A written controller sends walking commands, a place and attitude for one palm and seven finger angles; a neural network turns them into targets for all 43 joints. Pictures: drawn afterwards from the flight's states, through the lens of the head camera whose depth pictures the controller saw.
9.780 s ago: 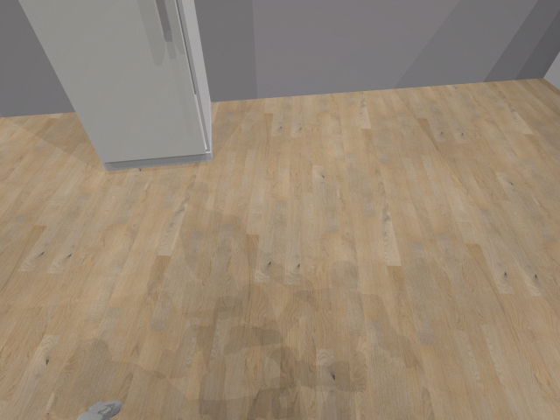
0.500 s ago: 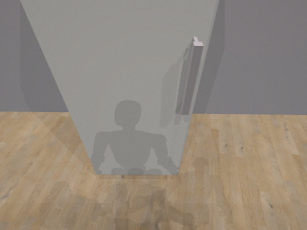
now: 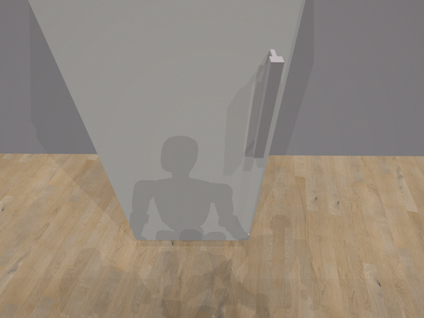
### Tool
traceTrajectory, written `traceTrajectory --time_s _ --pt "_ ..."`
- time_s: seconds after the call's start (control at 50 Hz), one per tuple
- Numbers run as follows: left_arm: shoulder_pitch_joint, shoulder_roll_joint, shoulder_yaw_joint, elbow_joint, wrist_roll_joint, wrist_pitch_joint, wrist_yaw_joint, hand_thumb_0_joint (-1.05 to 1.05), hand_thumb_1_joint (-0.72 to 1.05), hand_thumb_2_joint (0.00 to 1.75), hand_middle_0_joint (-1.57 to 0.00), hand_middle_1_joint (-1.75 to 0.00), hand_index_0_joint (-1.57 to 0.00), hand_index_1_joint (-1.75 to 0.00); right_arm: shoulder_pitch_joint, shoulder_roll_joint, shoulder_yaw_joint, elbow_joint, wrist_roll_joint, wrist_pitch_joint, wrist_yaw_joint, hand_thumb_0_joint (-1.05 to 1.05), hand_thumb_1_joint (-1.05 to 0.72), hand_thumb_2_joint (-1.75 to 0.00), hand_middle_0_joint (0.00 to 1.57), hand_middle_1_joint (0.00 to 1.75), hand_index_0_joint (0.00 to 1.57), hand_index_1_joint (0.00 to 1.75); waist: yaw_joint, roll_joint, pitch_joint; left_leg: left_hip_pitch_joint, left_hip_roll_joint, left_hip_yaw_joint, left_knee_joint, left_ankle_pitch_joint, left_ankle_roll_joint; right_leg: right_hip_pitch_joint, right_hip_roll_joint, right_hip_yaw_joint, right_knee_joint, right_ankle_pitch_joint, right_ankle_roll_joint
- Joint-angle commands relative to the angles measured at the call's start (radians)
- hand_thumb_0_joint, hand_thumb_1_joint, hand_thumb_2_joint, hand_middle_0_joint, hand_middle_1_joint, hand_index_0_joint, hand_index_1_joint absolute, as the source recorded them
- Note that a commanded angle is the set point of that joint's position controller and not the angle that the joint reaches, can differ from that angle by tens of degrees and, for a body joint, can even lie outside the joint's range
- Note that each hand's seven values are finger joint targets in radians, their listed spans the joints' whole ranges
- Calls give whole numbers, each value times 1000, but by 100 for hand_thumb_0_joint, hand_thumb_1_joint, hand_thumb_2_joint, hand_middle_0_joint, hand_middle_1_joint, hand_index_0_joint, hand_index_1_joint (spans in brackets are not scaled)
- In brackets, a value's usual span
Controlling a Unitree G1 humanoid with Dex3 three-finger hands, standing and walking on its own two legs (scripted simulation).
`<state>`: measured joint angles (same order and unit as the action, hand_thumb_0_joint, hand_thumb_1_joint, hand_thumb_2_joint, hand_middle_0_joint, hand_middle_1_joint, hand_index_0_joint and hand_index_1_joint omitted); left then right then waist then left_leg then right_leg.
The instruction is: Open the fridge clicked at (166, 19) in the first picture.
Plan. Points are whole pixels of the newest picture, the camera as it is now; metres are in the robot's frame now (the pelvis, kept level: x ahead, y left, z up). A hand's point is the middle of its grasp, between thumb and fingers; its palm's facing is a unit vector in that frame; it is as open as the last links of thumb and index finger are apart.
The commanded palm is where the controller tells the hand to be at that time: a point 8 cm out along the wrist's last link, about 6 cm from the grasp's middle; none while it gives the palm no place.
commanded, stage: look again from close up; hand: right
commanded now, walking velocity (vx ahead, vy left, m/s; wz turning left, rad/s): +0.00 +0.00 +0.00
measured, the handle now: (264, 109) +0.58 -0.10 +0.10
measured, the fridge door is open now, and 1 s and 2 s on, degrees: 0 0 0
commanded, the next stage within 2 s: none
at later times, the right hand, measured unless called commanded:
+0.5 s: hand out of the picture +0.06 -0.23 -0.16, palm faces -0.01 +0.96 -0.30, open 7.4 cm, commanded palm none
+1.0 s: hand out of the picture +0.09 -0.23 -0.16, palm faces -0.01 +0.95 -0.31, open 7.4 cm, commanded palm none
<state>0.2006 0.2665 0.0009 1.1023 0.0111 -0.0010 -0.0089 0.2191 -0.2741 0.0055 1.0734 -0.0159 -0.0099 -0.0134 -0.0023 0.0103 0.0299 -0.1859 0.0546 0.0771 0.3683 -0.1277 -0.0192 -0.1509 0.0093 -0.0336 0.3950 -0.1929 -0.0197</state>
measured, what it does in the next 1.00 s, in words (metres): stands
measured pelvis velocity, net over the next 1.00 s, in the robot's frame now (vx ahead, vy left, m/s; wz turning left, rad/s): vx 0.03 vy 0.01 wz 0.00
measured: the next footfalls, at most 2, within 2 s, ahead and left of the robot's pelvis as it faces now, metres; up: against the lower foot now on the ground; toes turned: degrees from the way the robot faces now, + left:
none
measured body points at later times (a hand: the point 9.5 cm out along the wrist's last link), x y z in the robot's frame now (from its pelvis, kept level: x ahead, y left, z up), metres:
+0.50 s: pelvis +0.01 +0.00 +0.00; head +0.02 +0.00 +0.45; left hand +0.07 +0.28 -0.14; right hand +0.06 -0.28 -0.14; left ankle +0.05 +0.13 -0.74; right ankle +0.02 -0.10 -0.74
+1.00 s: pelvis +0.03 +0.01 +0.00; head +0.03 +0.00 +0.45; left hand +0.10 +0.29 -0.13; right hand +0.09 -0.28 -0.14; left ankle +0.05 +0.13 -0.74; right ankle +0.02 -0.10 -0.74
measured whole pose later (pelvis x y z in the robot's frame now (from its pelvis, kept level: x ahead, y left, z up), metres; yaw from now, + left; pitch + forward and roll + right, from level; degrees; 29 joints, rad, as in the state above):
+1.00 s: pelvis +0.03 +0.01 +0.00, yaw +0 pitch -2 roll +0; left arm 0.15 0.31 -0.01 1.11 0.01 -0.01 -0.01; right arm 0.17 -0.31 0.00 1.09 -0.01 -0.02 -0.01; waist -0.01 0.00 0.03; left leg -0.13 0.05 0.08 0.32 -0.14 -0.02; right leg -0.09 0.00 -0.03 0.33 -0.20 -0.01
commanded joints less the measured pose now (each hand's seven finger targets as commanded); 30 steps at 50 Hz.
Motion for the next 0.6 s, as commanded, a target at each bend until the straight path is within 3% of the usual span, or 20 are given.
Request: traceTrajectory --time_s 0.0,0.08,0.18,0.4,0.58 --pt "-15 184 37 -55 -2 -21 12 0 90 90 -20 -30 -20 -30 0 -172 -31 -51 -3 -17 -13 0 -90 -90 20 30 20 30 -1 -4 21 37 88 -118 -83 -110 31 -103 -116 123 -126 -76 3" --pt "-16 191 40 -55 0 -21 11 0 90 90 -20 -30 -20 -30 -11 -176 -34 -56 -4 -15 -11 0 -90 -90 20 30 20 30 1 -11 25 32 86 -120 -83 -131 30 -112 -117 127 -138 -110 3" --pt "-22 199 38 -54 -1 -26 11 0 90 90 -20 -30 -20 -30 -16 -182 -34 -56 -3 -18 -10 0 -90 -90 20 30 20 30 1 -13 -11 54 87 -118 -72 -67 31 -82 -122 125 -128 -40 3" --pt "-39 209 34 -50 -3 -27 13 0 90 90 -20 -30 -20 -30 -27 -192 -31 -46 -2 -20 -10 0 -90 -90 20 30 20 30 0 -8 -24 79 89 -109 -72 4 32 -49 -128 121 -127 43 4" --pt "-59 222 31 -49 -3 -28 13 0 90 90 -20 -30 -20 -30 -43 -202 -31 -42 -1 -20 -8 0 -90 -90 20 30 20 30 -1 -7 -18 84 92 -107 -81 7 30 -39 -129 119 -138 47 5"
